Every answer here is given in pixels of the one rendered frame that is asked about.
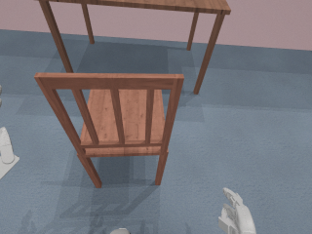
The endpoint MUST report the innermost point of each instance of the right robot hand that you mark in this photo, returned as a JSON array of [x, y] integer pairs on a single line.
[[240, 220]]

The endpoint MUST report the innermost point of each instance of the table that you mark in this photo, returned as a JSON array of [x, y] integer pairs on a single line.
[[218, 7]]

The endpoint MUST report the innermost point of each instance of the left robot hand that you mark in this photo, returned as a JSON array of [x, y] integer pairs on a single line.
[[7, 159]]

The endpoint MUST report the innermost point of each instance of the chair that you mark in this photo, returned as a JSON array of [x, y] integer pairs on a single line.
[[124, 115]]

